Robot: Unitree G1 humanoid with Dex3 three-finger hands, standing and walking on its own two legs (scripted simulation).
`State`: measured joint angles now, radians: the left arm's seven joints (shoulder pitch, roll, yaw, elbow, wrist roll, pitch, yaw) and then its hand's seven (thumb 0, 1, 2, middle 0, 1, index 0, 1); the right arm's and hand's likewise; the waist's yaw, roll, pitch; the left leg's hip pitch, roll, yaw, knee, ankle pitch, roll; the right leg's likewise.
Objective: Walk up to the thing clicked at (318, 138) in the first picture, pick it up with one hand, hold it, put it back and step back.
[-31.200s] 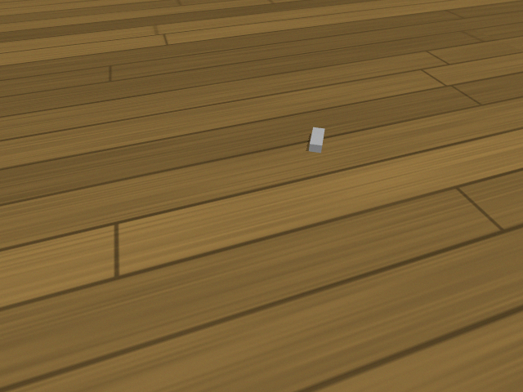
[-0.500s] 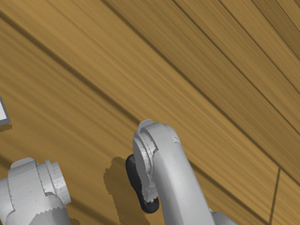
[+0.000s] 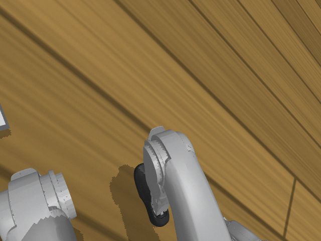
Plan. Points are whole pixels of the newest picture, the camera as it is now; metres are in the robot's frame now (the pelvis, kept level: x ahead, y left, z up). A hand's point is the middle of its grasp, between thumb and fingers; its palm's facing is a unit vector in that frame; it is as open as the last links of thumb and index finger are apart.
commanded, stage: open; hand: left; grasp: from above
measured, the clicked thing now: out of the picture +0.44 +0.32 -0.27
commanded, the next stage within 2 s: withdraw in 0.24 s
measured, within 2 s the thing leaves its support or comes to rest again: neither
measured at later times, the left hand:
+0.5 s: hand out of the picture +0.44 +0.32 -0.23, palm faces -0.40 -0.15 -0.90, open 13.9 cm
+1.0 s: hand out of the picture +0.42 +0.33 -0.05, palm faces -0.46 -0.11 -0.88, open 13.9 cm
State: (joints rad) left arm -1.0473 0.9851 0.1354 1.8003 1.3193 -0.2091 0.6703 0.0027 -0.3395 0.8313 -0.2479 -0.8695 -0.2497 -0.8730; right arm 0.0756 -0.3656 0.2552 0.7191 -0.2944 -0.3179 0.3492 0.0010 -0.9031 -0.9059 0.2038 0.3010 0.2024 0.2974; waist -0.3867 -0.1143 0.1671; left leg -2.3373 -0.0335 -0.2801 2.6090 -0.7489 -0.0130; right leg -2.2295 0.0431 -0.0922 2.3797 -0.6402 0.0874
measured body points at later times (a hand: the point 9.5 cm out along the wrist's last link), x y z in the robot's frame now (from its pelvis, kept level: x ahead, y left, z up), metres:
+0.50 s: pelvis +0.00 +0.00 +0.01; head +0.26 +0.13 +0.35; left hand +0.45 +0.32 -0.18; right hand +0.05 -0.26 -0.04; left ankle +0.06 +0.12 -0.26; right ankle +0.13 -0.15 -0.26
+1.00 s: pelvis -0.01 -0.01 +0.07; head +0.19 +0.07 +0.46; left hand +0.44 +0.33 +0.00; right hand +0.12 -0.27 -0.04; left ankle +0.06 +0.12 -0.26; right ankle +0.13 -0.15 -0.26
